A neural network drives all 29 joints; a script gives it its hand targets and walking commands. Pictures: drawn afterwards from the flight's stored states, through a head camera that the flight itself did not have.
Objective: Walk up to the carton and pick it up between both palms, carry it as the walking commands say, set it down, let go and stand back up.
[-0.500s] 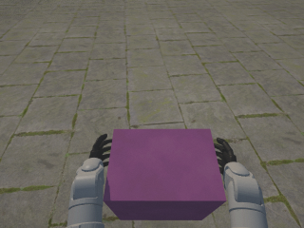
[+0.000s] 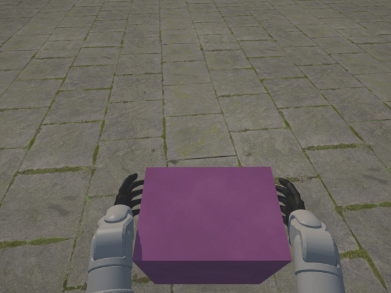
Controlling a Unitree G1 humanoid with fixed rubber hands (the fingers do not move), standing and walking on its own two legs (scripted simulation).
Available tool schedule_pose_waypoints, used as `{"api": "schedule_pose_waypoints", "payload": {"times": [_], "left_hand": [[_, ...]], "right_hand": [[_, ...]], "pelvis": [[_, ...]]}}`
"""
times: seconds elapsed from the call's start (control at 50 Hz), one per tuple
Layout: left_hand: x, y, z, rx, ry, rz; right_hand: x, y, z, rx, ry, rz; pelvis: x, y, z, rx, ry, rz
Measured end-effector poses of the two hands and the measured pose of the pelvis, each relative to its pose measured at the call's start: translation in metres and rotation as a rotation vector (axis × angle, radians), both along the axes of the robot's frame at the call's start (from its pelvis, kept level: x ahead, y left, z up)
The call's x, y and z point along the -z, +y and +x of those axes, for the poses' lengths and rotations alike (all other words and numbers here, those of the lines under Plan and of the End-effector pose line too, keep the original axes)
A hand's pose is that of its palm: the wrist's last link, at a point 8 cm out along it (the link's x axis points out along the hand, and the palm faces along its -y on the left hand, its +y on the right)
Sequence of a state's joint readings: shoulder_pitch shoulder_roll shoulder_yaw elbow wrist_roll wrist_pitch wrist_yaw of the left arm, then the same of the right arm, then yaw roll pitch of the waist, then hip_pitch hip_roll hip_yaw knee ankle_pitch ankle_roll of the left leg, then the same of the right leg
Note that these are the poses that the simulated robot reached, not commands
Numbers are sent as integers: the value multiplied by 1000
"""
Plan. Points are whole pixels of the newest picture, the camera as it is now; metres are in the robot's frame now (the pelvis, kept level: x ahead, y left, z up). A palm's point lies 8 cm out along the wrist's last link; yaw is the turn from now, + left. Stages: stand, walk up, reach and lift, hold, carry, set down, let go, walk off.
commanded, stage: hold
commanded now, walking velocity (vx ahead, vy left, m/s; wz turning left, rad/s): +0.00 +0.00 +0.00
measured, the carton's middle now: (207, 230) +0.27 +0.00 -0.04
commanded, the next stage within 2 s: carry in 0.20 s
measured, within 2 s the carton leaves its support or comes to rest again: neither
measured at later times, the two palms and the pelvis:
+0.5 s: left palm (82, 216) +0.25 +0.25 +0.05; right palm (255, 196) +0.30 -0.09 +0.05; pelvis +0.01 +0.04 -0.03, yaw +10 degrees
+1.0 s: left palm out of the picture +0.13 +0.37 +0.07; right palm (178, 202) +0.28 +0.06 +0.06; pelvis -0.02 +0.11 -0.02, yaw +27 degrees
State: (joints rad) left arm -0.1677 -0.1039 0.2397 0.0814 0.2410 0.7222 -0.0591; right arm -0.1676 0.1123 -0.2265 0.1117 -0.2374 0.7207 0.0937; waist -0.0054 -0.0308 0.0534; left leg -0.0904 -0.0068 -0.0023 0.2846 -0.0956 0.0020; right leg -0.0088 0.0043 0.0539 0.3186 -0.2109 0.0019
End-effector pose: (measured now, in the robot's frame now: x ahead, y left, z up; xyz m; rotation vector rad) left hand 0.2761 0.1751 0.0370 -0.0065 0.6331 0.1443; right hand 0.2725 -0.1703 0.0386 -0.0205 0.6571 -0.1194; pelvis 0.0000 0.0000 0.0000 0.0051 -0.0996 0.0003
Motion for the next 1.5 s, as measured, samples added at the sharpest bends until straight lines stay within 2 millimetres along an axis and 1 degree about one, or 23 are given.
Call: {"api": "schedule_pose_waypoints", "payload": {"times": [0.18, 0.28, 0.34, 0.42, 0.46, 0.5, 0.54, 0.58, 0.62, 0.7, 0.8, 0.86, 0.94, 1.0, 1.06, 1.1, 1.14, 1.18, 1.22, 1.28, 1.34, 1.42, 1.5], "left_hand": [[0, 0, 0, -2, 0, 1], [-5, 2, 0, -33, -36, -21], [-7, 11, -3, -70, -47, -26], [-13, 36, -13, -128, -41, -29], [-15, 53, -18, -161, -45, -36], [-15, 72, -25, -195, -52, -44], [-10, 93, -34, -228, -41, -44], [-6, 111, -47, -261, 3, -45], [-2, 124, -62, -301, 45, -63], [-4, 138, -84, -366, 55, -86], [-13, 147, -98, -411, 16, -66], [-15, 156, -112, -438, 46, -61], [-25, 176, -131, -491, 52, -62], [-32, 198, -145, -528, 31, -61], [-31, 225, -162, -564, 18, -65], [-26, 246, -176, -588, 15, -71], [-17, 270, -192, -611, 6, -72], [-6, 291, -210, -634, 26, -84], [2, 304, -229, -656, 59, -110], [5, 314, -251, -692, 73, -141], [-2, 320, -264, -708, 44, -137], [-17, 325, -269, -692, 3, -109], [-26, 323, -270, -663, -10, -81]], "right_hand": [[0, 0, 1, -3, 0, -1], [-2, 2, 6, -9, -36, 20], [-3, 11, 13, -39, -46, 29], [-10, 38, 23, -85, -39, 38], [-14, 56, 27, -110, -40, 37], [-15, 77, 31, -134, -47, 40], [-10, 100, 32, -152, -32, 57], [-2, 119, 27, -162, 17, 79], [4, 134, 21, -173, 65, 89], [5, 152, 13, -198, 87, 112], [4, 166, 13, -242, 57, 139], [-1, 179, 11, -281, 85, 125], [-12, 207, 10, -336, 93, 116], [-22, 234, 10, -384, 72, 106], [-25, 268, 5, -427, 59, 95], [-24, 294, 0, -453, 57, 86], [-18, 322, -9, -475, 51, 85], [-10, 346, -20, -491, 74, 78], [-4, 363, -33, -509, 106, 51], [-3, 379, -48, -539, 124, 27], [-9, 387, -58, -545, 102, 46], [-19, 388, -68, -531, 62, 78], [-21, 381, -78, -504, 48, 107]], "pelvis": [[0, -1, 0, -1, -2, 0], [11, -1, 1, -37, 75, -14], [16, 6, 2, -75, 100, -15], [18, 21, 4, -119, 133, 2], [21, 31, 5, -149, 151, 9], [29, 43, 7, -176, 163, 11], [35, 54, 6, -194, 172, 22], [35, 61, 4, -202, 173, 11], [33, 66, 2, -216, 175, -2], [31, 73, -3, -258, 176, -18], [36, 79, -8, -321, 169, -31], [29, 85, -11, -373, 164, -21], [18, 97, -17, -424, 159, 0], [15, 112, -24, -464, 164, 12], [17, 132, -33, -505, 169, 10], [21, 149, -41, -531, 170, -1], [31, 167, -49, -545, 169, -16], [33, 177, -58, -553, 171, -25], [30, 184, -66, -563, 166, -45], [25, 193, -76, -583, 166, -62], [23, 201, -85, -595, 169, -62], [21, 210, -94, -596, 175, -59], [22, 215, -102, -585, 174, -54]]}}
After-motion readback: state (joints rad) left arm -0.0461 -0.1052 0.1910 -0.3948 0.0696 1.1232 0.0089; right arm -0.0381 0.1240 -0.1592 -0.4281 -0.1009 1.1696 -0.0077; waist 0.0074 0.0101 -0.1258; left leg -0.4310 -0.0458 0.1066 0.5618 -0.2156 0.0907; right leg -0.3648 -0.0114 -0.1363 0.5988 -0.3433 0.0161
